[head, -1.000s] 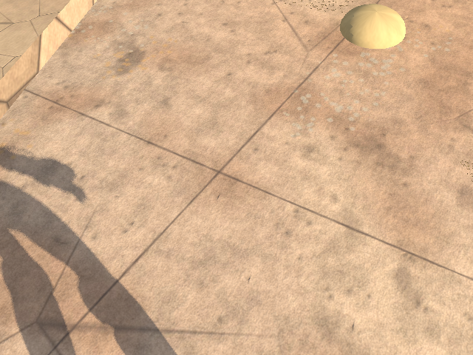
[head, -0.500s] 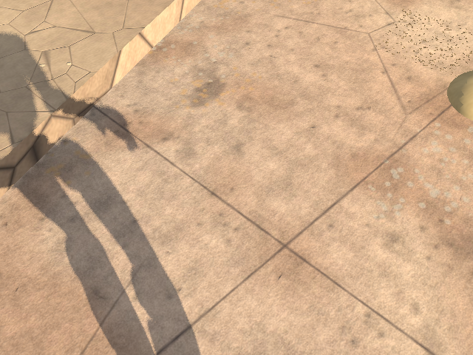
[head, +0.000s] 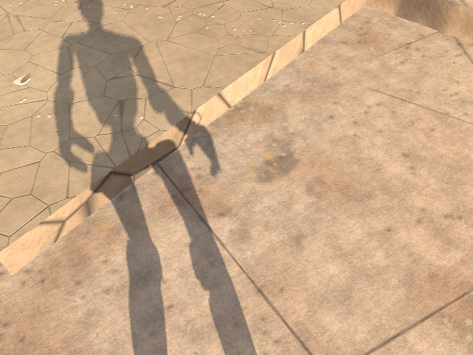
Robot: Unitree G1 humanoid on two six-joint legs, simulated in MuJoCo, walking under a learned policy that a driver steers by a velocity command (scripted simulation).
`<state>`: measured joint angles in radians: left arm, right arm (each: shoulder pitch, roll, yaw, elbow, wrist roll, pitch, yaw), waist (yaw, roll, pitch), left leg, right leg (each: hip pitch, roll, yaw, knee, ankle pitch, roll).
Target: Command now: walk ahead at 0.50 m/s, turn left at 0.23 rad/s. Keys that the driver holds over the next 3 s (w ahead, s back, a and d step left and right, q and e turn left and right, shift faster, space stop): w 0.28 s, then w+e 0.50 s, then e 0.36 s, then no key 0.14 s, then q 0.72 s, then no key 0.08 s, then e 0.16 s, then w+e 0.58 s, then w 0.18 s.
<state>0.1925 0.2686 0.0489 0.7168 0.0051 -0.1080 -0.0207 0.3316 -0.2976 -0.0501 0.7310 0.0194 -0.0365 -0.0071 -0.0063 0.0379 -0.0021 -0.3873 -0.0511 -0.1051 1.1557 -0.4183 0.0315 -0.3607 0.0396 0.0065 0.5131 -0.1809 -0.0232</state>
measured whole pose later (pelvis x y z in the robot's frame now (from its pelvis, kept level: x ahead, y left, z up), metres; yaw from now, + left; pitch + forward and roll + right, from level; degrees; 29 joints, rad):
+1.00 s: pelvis +0.50 -0.02 -0.01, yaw -19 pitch +2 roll +1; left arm 0.12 0.30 0.07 0.66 -0.01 -0.03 -0.03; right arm 0.22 -0.30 -0.06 0.79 0.01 -0.06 -0.01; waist -0.02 0.00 0.09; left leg -0.36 0.03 0.00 1.24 -0.54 -0.06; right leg -0.47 0.06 -0.01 0.58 -0.14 -0.09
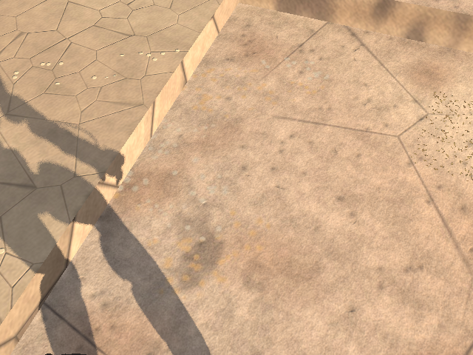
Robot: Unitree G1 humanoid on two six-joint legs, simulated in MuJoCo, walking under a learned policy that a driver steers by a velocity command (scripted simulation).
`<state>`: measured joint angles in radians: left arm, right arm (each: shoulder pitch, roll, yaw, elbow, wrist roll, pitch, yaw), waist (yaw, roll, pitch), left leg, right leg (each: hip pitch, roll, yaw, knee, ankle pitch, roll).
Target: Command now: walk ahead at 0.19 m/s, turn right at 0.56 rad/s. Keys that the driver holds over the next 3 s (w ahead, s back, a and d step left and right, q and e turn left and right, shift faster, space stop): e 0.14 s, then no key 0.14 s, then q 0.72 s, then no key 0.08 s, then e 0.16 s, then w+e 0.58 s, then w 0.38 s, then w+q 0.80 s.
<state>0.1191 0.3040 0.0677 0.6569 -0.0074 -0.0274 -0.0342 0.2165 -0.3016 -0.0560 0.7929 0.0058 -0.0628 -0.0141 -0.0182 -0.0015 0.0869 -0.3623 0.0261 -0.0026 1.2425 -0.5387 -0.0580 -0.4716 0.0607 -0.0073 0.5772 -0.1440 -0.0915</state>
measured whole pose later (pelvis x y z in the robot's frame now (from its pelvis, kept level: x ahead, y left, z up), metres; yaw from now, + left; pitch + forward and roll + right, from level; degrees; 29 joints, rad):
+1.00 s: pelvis +0.12 +0.08 +0.00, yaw +9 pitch +2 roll +0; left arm 0.18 0.31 0.09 0.70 0.00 0.02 0.03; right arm 0.14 -0.31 -0.08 0.61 0.02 0.05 0.02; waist 0.02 -0.02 0.06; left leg -0.34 -0.01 0.02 0.60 -0.27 0.02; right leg -0.27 -0.11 -0.10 0.68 -0.43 0.05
